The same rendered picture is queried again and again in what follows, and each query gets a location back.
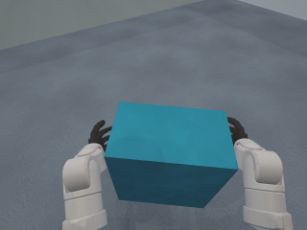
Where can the robot left hand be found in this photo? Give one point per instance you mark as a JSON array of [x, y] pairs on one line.
[[96, 134]]

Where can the carton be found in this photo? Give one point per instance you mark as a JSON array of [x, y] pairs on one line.
[[169, 155]]

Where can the robot right forearm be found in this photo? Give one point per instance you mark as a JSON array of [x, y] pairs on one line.
[[264, 185]]

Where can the robot left forearm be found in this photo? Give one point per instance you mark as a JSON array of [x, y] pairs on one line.
[[82, 188]]

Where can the robot right hand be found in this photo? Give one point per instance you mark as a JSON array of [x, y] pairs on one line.
[[238, 132]]

